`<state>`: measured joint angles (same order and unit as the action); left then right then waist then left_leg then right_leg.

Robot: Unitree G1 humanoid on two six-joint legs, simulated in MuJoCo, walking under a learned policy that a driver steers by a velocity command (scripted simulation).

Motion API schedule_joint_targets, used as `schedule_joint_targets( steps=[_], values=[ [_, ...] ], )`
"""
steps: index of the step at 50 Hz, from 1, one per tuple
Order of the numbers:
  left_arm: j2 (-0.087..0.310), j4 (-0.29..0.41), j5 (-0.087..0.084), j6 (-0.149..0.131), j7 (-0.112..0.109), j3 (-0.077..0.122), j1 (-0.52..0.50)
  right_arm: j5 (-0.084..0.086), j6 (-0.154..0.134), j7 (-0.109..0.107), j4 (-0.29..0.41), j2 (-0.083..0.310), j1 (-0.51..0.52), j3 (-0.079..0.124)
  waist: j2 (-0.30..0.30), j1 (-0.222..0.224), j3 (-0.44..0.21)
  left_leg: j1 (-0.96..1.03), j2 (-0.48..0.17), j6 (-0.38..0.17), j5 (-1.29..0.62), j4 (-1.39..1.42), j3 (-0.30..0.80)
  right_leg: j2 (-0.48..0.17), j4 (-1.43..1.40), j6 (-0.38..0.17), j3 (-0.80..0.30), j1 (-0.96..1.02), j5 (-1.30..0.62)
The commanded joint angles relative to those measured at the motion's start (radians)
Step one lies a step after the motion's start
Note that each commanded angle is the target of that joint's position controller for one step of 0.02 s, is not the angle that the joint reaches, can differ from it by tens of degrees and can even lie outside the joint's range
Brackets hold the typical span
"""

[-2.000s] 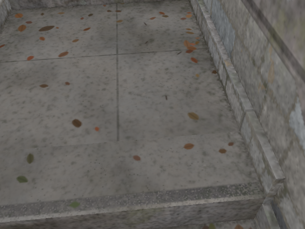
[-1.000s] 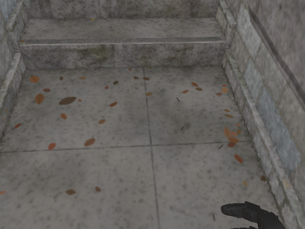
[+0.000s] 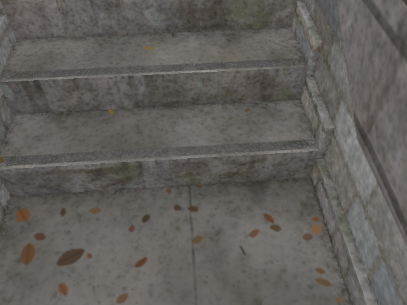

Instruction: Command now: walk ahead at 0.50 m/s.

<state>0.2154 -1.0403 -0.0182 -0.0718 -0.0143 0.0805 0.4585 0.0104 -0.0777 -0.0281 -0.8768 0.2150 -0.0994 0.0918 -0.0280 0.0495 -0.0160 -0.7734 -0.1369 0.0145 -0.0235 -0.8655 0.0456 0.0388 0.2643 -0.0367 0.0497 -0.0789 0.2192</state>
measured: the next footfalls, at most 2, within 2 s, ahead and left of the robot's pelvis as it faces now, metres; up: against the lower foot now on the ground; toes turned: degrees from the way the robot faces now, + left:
left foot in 0.18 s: +0.27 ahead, +0.17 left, +0.00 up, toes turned +2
right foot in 0.64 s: +0.48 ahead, -0.03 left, +0.00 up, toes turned -4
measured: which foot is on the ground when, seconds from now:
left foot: up 0.00-0.16, down 0.18-0.68, up 0.70-1.00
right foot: down 0.00-0.18, up 0.20-0.62, down 0.64-1.00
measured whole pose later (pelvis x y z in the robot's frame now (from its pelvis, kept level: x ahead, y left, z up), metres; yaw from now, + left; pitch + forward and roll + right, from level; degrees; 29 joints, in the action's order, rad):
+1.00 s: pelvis +0.50 +0.07 +0.00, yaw +0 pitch +1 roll -1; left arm 0.18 -1.04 -0.01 -0.11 -0.02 0.03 0.43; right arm -0.04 -0.05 0.05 -0.94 0.21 -0.17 0.03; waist -0.05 0.04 0.01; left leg -0.55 -0.08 0.00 0.10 -0.70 -0.01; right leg 0.02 0.24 -0.03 0.08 -0.03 0.23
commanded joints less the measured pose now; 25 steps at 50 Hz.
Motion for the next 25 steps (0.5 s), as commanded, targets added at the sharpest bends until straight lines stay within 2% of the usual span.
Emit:
schedule_joint_targets(
  steps=[1, 2, 3, 5, 6, 7, 8, 9, 10, 11, 12, 13, 14, 15, 16, 17, 19, 20, 21, 23, 24, 25],
  values=[
    [0.128, 0.067, -0.018, -0.015, -0.001, 0.015, -0.026, 0.011, -0.006, 0.01, 0.077, 0.014, 0.08, -0.009, 0.105, -0.021, 0.065, 0.124, 0.038, 0.007, -0.086, 0.136, -0.032, -0.239, -0.099, -0.145, -0.109, -0.113, -0.185],
    [0.137, 0.063, -0.016, -0.014, -0.004, 0.017, -0.021, 0.009, -0.002, 0.018, 0.087, 0.016, 0.092, -0.013, 0.136, -0.016, 0.083, 0.125, 0.043, 0.007, -0.065, 0.183, -0.033, -0.246, -0.093, -0.149, -0.104, -0.08, -0.17],
    [0.137, 0.064, -0.013, -0.013, -0.005, 0.015, -0.013, 0.008, -0.006, 0.024, 0.102, 0.042, 0.123, -0.01, 0.135, -0.004, 0.088, 0.131, 0.054, 0.0, -0.043, 0.203, -0.039, -0.264, -0.082, -0.141, -0.116, -0.054, -0.149],
    [0.145, 0.068, -0.005, -0.015, -0.006, 0.017, -0.023, 0.011, -0.001, 0.031, 0.119, 0.057, 0.145, -0.01, 0.156, 0.003, 0.126, 0.164, 0.062, -0.029, 0.036, 0.259, -0.048, -0.289, -0.051, -0.134, -0.119, -0.016, -0.132],
    [0.142, 0.079, 0.002, -0.016, -0.008, 0.009, -0.055, 0.005, 0.002, 0.038, 0.123, 0.083, 0.115, 0.001, 0.156, -0.028, 0.111, 0.239, 0.085, -0.051, 0.094, 0.294, -0.05, -0.293, -0.022, -0.123, -0.128, -0.006, -0.221],
    [0.147, 0.078, 0.004, -0.016, -0.016, 0.009, -0.083, -0.002, 0.001, 0.042, 0.103, 0.119, 0.037, 0.019, 0.175, -0.072, 0.078, 0.329, 0.108, -0.069, 0.125, 0.322, -0.07, -0.273, 0.092, -0.099, -0.104, 0.022, -0.404],
    [0.151, 0.082, -0.003, -0.014, -0.019, 0.006, -0.097, -0.007, -0.005, 0.04, 0.056, 0.157, -0.114, 0.041, 0.165, -0.136, 0.001, 0.485, 0.152, -0.087, 0.143, 0.346, -0.109, -0.226, 0.267, -0.074, -0.063, 0.017, -0.528],
    [0.165, 0.107, 0.013, -0.015, -0.02, 0.007, -0.097, -0.017, -0.005, 0.03, 0.003, 0.231, -0.309, 0.068, 0.053, -0.202, -0.12, 0.781, 0.058, -0.146, 0.065, 0.308, 0.015, -0.167, 0.564, -0.031, -0.013, -0.183, -0.449],
    [0.04, 0.116, 0.029, -0.04, -0.019, -0.032, 0.036, -0.005, -0.006, 0.028, -0.014, 0.351, -0.383, 0.084, -0.246, -0.145, -0.235, 1.116, -0.197, -0.312, 0.087, 0.382, 0.442, -0.013, 0.969, 0.036, 0.002, -0.57, 0.1],
    [0.071, 0.103, 0.008, -0.069, -0.003, -0.025, 0.077, 0.007, -0.008, 0.038, -0.007, 0.283, -0.377, 0.059, -0.344, -0.141, -0.36, 1.143, -0.25, -0.373, 0.234, 0.591, 0.732, -0.01, 1.155, 0.039, -0.13, -0.679, 0.303],
    [0.129, 0.127, -0.016, -0.077, -0.001, -0.006, -0.034, 0.004, -0.017, 0.041, 0.019, 0.203, -0.282, 0.039, -0.242, -0.139, -0.232, 1.046, -0.219, -0.315, 0.273, 0.584, 0.612, -0.072, 1.234, 0.018, -0.13, -0.77, 0.245],
    [0.155, 0.161, -0.004, -0.068, -0.007, -0.003, -0.152, -0.005, -0.018, 0.038, 0.041, 0.154, -0.19, 0.021, -0.117, -0.137, -0.154, 0.891, -0.185, -0.271, 0.21, 0.568, 0.447, -0.126, 1.214, 0.011, -0.101, -0.754, 0.167],
    [0.146, 0.169, 0.018, -0.05, -0.017, 0.003, -0.197, -0.019, -0.021, 0.041, 0.046, 0.125, -0.11, 0.008, -0.026, -0.099, -0.092, 0.711, -0.152, -0.254, 0.107, 0.589, 0.34, -0.16, 1.144, 0.007, -0.099, -0.678, 0.11],
    [0.114, 0.17, 0.027, -0.026, -0.025, 0.001, -0.182, -0.031, -0.027, 0.05, 0.042, 0.112, -0.092, 0.001, -0.019, -0.053, -0.073, 0.601, -0.125, -0.242, 0.043, 0.608, 0.283, -0.181, 1.072, 0.004, -0.111, -0.591, 0.09],
    [0.099, 0.162, 0.019, -0.006, -0.028, 0.003, -0.155, -0.031, -0.027, 0.055, 0.029, 0.109, -0.086, -0.001, -0.043, -0.033, -0.05, 0.546, -0.099, -0.239, 0.043, 0.637, 0.228, -0.188, 1.021, 0.0, -0.114, -0.54, 0.08],
    [0.087, 0.173, 0.009, 0.006, -0.029, 0.002, -0.159, -0.026, -0.023, 0.056, 0.022, 0.109, -0.108, 0.0, -0.053, -0.033, -0.04, 0.534, -0.087, -0.241, 0.029, 0.656, 0.186, -0.187, 0.964, 0.001, -0.105, -0.532, 0.077],
    [0.09, 0.18, 0.015, 0.013, -0.033, 0.003, -0.2, -0.021, -0.021, 0.044, 0.009, 0.144, -0.132, 0.009, -0.058, -0.037, -0.022, 0.543, -0.078, -0.248, -0.046, 0.679, 0.135, -0.18, 0.838, 0.017, -0.086, -0.547, 0.036],
    [0.039, 0.205, 0.08, 0.036, 0.004, -0.019, -0.224, -0.041, -0.029, 0.044, -0.036, 0.143, -0.253, 0.002, 0.039, -0.03, -0.011, 0.531, -0.059, -0.227, -0.04, 0.686, 0.118, -0.141, 0.75, 0.019, -0.047, -0.493, -0.006],
    [0.014, 0.213, 0.09, 0.046, 0.021, -0.024, -0.248, -0.034, -0.031, 0.043, -0.051, 0.152, -0.254, 0.007, -0.005, -0.023, 0.011, 0.539, -0.043, -0.215, 0.004, 0.695, 0.085, -0.14, 0.654, 0.023, -0.043, -0.493, -0.057],
    [0.037, 0.225, 0.067, 0.051, 0.033, -0.026, -0.315, -0.027, -0.029, 0.044, -0.036, 0.161, -0.226, 0.01, -0.055, -0.04, 0.033, 0.55, -0.027, -0.2, 0.097, 0.718, 0.06, -0.124, 0.498, 0.029, -0.024, -0.461, -0.126],
    [0.041, 0.227, 0.064, 0.052, 0.031, -0.028, -0.339, -0.029, -0.033, 0.044, -0.026, 0.167, -0.203, 0.011, -0.083, -0.044, 0.049, 0.552, -0.029, -0.202, 0.122, 0.729, 0.064, -0.118, 0.42, 0.032, -0.018, -0.441, -0.138],
    [0.059, 0.235, 0.059, 0.049, 0.027, -0.026, -0.378, -0.03, -0.033, 0.042, -0.03, 0.167, -0.213, 0.014, -0.078, -0.061, 0.056, 0.569, -0.035, -0.206, 0.15, 0.733, 0.072, -0.11, 0.376, 0.034, -0.009, -0.426, -0.143]
  ],
)
Velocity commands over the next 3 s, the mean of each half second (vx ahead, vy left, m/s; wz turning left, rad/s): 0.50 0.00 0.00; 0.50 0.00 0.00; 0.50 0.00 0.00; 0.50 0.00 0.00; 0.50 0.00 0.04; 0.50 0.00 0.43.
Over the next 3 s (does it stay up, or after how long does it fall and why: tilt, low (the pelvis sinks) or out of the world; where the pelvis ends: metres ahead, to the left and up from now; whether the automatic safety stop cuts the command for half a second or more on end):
stays up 1.48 0.21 0.34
